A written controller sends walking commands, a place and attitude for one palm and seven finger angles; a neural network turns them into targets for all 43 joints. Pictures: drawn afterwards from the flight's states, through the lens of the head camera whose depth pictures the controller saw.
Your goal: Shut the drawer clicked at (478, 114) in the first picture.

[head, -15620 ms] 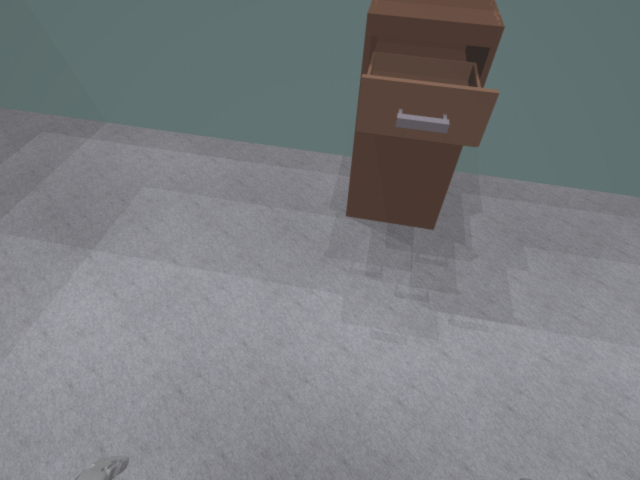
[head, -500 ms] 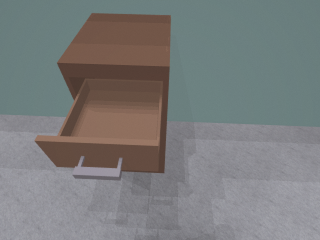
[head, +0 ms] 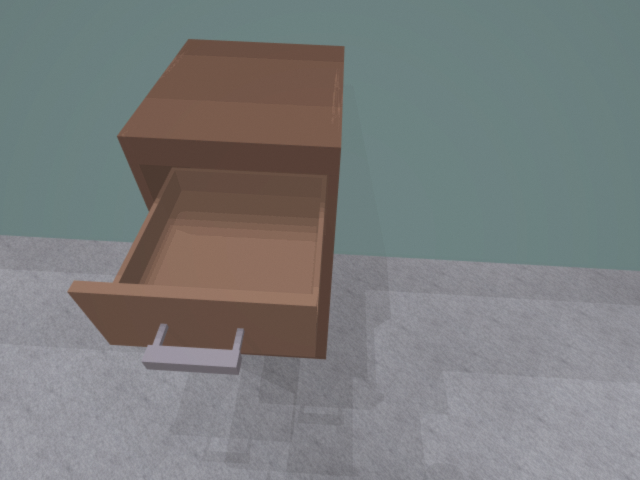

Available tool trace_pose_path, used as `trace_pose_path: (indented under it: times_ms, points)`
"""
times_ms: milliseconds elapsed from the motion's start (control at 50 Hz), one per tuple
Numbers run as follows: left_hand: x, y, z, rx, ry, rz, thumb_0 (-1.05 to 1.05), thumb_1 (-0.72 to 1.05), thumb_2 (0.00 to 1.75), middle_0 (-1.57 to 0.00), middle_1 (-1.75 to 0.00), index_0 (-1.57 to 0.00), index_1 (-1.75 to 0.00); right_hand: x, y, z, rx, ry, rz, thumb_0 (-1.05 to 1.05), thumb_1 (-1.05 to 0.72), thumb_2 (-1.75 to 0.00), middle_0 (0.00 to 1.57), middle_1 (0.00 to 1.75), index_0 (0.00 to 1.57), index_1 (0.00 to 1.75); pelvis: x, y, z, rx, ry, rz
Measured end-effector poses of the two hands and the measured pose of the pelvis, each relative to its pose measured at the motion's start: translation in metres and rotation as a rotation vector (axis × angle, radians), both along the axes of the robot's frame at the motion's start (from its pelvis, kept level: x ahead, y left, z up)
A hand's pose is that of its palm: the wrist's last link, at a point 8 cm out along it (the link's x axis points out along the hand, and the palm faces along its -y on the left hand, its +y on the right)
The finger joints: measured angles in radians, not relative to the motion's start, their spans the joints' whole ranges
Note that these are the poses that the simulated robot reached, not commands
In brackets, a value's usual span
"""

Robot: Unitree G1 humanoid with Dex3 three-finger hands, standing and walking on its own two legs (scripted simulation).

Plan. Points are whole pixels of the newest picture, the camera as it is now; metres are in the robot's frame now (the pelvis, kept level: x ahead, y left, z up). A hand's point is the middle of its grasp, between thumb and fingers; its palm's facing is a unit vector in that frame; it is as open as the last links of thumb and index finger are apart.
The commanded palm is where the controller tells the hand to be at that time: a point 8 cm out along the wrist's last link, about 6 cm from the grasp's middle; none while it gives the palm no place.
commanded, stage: look again from close up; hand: left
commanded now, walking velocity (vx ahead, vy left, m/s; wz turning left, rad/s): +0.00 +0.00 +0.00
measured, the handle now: (197, 346) +0.31 +0.21 -0.07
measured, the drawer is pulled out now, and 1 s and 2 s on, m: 0.29 0.29 0.29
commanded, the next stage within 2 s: raise the hand and make a fist in 0.52 s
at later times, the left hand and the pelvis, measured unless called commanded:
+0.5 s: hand out of the picture -0.03 +0.16 -0.18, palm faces +0.02 -0.99 -0.16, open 7.3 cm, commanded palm none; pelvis -0.01 +0.01 +0.00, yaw -1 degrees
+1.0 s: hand (241, 454) +0.16 +0.10 -0.01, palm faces -0.07 -0.99 +0.08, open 6.1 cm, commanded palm +0.09 +0.20 -0.05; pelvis -0.03 -0.01 -0.05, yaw +1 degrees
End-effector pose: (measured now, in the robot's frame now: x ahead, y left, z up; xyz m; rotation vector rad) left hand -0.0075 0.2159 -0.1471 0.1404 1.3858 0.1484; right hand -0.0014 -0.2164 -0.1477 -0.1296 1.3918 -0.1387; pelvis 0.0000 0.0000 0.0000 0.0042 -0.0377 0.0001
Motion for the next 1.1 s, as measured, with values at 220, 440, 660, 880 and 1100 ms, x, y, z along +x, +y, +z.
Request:
trace_pose_path:
  times_ms: [220,440,660,880,1100]
  points:
    - [-0.010,-0.003,-0.001,-0.013,0.020,0.003,0.00,0.91,0.90,-0.20,-0.30,-0.20,-0.30,-0.021,0.009,0.000,0.014,0.041,-0.021,0.00,-0.91,-0.90,0.20,0.30,0.20,0.29,-0.003,0.003,0.001,-0.001,-0.002,-0.004]
    - [-0.021,-0.004,-0.002,-0.025,0.041,0.008,0.00,0.91,0.90,-0.20,-0.30,-0.20,-0.30,-0.038,0.018,0.000,0.021,0.067,-0.040,0.00,-0.91,-0.90,0.20,0.30,0.20,0.29,-0.005,0.006,0.001,-0.001,-0.002,-0.008]
    - [-0.019,-0.002,0.002,-0.025,0.009,0.045,0.01,0.92,0.90,-0.20,-0.30,-0.20,-0.30,-0.039,0.022,0.000,0.023,0.034,-0.040,0.00,-0.91,-0.90,0.20,0.30,0.20,0.29,-0.009,0.009,-0.001,-0.005,0.007,-0.004]
    - [0.166,-0.018,0.159,-0.045,-1.204,-0.036,0.04,0.96,0.90,-0.30,-0.42,-0.29,-0.42,0.096,-0.034,0.041,-0.109,-0.731,0.082,0.02,-0.92,-0.90,0.20,0.30,0.20,0.29,-0.023,0.007,-0.023,0.008,0.084,0.037]
    - [0.092,-0.030,0.086,-0.095,-1.158,-0.077,0.01,0.91,0.90,-0.52,-0.64,-0.52,-0.64,0.211,-0.038,0.081,-0.125,-1.003,0.286,0.01,-0.91,-0.90,0.20,0.30,0.20,0.29,-0.035,-0.023,-0.070,0.008,0.189,0.036]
